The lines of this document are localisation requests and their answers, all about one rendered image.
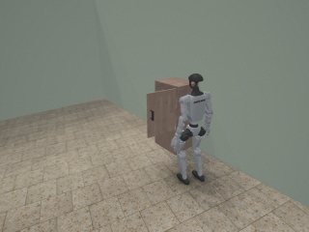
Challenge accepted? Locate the handle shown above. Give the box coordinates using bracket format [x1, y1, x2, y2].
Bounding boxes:
[150, 110, 155, 121]

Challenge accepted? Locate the robot right forearm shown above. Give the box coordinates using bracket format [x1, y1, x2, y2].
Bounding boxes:
[204, 113, 213, 128]

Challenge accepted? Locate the cupboard door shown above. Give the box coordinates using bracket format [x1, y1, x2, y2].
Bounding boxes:
[146, 88, 177, 138]

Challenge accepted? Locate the robot thigh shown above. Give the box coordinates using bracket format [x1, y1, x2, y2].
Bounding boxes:
[176, 130, 190, 160]
[192, 127, 206, 157]

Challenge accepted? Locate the right robot hand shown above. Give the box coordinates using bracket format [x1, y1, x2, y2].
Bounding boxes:
[204, 126, 211, 138]

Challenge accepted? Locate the left robot thigh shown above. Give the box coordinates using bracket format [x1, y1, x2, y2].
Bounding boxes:
[176, 130, 190, 160]

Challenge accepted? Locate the right robot upper arm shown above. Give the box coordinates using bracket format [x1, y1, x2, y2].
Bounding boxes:
[203, 92, 213, 115]

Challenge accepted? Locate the robot left forearm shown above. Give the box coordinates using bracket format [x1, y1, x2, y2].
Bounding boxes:
[174, 116, 185, 139]

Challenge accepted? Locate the left robot hand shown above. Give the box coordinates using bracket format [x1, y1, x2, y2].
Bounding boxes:
[171, 137, 181, 152]

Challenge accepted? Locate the left robot upper arm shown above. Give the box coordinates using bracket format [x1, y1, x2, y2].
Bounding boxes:
[179, 95, 189, 123]

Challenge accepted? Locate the right robot thigh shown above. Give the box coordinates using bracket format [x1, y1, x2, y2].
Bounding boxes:
[192, 127, 206, 157]

